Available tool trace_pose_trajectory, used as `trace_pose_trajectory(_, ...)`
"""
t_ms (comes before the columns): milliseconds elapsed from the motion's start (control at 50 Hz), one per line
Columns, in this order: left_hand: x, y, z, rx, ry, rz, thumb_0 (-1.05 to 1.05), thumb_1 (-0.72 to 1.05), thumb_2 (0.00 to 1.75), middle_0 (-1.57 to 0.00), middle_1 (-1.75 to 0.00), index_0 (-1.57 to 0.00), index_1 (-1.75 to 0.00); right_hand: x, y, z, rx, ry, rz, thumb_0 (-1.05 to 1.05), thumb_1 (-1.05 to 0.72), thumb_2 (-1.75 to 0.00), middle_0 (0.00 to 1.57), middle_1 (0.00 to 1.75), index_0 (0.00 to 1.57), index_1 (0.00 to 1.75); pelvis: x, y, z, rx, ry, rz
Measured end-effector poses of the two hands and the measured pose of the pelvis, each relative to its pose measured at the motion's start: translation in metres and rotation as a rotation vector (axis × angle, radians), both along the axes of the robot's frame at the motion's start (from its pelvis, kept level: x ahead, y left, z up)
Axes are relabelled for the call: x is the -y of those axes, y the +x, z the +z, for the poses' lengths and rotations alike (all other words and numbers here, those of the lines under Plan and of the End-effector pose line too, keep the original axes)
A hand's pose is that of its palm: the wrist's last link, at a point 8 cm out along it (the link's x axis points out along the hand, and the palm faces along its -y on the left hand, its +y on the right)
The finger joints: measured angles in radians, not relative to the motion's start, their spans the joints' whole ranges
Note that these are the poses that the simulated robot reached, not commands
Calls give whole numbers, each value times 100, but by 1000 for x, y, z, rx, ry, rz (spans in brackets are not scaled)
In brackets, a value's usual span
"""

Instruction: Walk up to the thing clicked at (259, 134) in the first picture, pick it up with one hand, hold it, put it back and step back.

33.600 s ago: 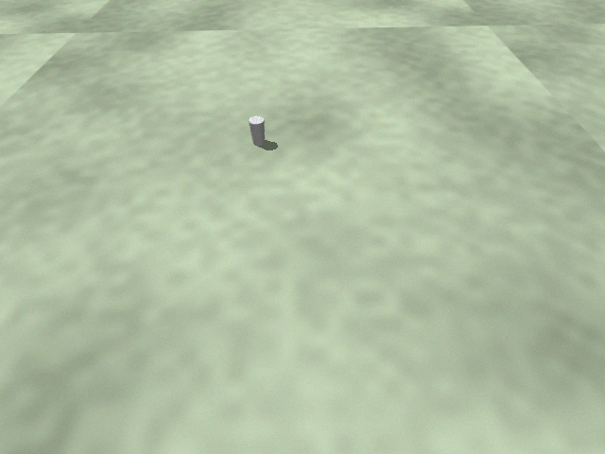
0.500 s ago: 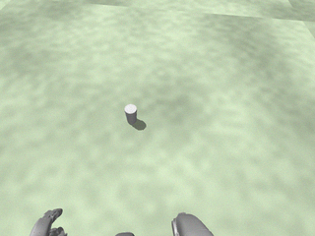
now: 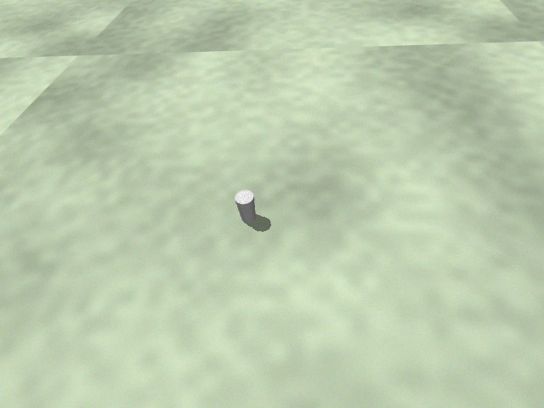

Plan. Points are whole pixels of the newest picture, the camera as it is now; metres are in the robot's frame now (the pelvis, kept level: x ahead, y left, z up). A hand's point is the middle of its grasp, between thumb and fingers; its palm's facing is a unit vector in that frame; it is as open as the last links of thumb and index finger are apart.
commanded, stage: step back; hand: left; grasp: from the side
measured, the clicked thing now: (246, 207) +1.04 +0.24 -0.69
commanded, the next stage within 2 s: stand in 0.88 s
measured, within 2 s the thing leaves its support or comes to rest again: neither
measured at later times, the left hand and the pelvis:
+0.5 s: hand out of the picture +0.08 +0.27 -0.13, palm faces +0.06 -0.92 -0.38, open 7.4 cm; pelvis +0.02 +0.01 +0.01, yaw +2 degrees
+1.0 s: hand out of the picture +0.12 +0.31 -0.14, palm faces +0.05 -0.94 -0.35, open 7.4 cm; pelvis +0.04 +0.04 +0.01, yaw +3 degrees
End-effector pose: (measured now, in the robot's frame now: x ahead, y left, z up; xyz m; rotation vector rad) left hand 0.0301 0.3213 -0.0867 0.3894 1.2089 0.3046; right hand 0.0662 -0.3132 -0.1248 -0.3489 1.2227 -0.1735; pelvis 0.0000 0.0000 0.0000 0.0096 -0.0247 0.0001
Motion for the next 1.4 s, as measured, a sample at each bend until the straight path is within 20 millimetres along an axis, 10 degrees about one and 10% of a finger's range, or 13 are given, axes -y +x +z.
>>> trace_pose_trajectory(160,-14,-1,-11,0,-32,14,1,91,90,-20,-30,-21,-30,-28,-14,8,11,30,2,1,-90,-90,20,30,20,30,-12,-7,2,18,20,16)
trace_pose_trajectory(300,0,29,-11,69,-47,-32,1,91,90,-20,-30,-21,-30,-13,-9,13,42,19,-24,1,-90,-90,21,30,21,30,-1,-2,2,29,-8,9)
trace_pose_trajectory(500,6,37,-7,92,-65,-2,1,90,90,-20,-30,-21,-30,-10,26,17,23,-13,19,1,-90,-90,20,30,20,30,-9,16,7,20,-21,42)
trace_pose_trajectory(720,-34,57,-25,29,-86,39,1,91,90,-20,-30,-21,-30,-56,53,16,15,-10,31,1,-90,-90,20,30,20,30,-39,35,2,16,-18,45)
trace_pose_trajectory(1020,-27,74,-15,28,-112,20,1,91,90,-20,-30,-21,-30,-81,115,32,137,41,69,1,-90,-90,20,30,21,30,-44,44,16,23,-19,44)
trace_pose_trajectory(1400,-13,53,-9,-15,-111,0,1,91,90,-20,-30,-21,-30,-51,56,29,27,24,4,1,-90,-90,20,30,20,30,-32,29,22,35,-14,44)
